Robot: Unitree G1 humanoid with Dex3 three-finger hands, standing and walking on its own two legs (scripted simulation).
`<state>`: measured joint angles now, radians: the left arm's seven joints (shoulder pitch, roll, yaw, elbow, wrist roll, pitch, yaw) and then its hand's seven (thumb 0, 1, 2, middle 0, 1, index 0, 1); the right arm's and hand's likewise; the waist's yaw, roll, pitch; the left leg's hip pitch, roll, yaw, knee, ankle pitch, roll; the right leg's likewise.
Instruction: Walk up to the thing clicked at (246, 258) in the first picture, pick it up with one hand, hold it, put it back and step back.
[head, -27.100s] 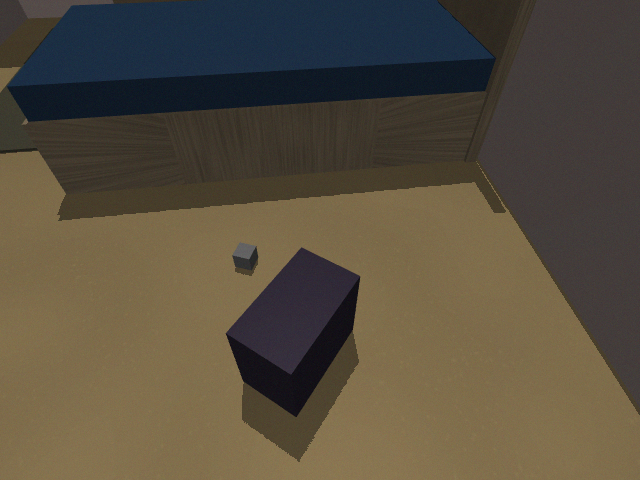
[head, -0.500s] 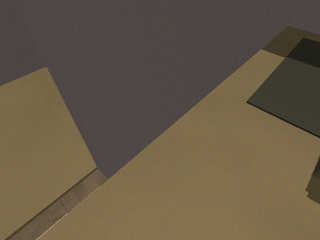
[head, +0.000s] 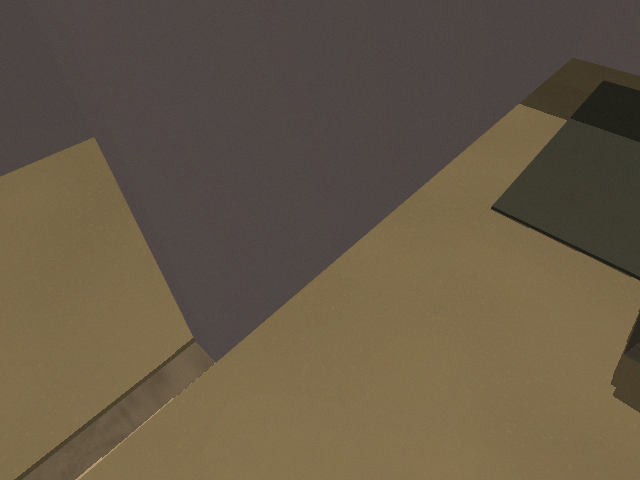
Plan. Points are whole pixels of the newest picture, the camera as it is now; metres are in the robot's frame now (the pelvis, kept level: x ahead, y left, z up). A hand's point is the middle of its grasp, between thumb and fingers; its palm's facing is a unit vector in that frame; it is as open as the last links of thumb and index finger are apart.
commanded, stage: stand
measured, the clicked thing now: out of the picture -0.28 -1.32 -0.75
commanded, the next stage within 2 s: walk up in 0.82 s
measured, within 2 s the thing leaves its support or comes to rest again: neither
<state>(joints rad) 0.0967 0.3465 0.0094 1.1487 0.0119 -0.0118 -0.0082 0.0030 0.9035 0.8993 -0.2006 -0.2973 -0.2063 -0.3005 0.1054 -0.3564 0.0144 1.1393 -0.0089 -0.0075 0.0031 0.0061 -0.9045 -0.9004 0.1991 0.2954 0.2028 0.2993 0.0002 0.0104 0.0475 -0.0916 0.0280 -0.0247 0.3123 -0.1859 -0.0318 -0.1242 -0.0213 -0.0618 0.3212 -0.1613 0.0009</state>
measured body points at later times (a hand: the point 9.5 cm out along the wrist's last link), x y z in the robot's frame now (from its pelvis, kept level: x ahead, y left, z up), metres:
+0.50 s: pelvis +0.00 +0.00 +0.00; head +0.01 +0.00 +0.45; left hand +0.08 +0.30 -0.13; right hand +0.07 -0.30 -0.14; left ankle -0.01 +0.14 -0.75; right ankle +0.01 -0.12 -0.75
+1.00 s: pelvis +0.03 +0.00 -0.01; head +0.03 -0.03 +0.44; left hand +0.11 +0.31 -0.12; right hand +0.09 -0.33 -0.14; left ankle -0.01 +0.14 -0.75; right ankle +0.01 -0.12 -0.72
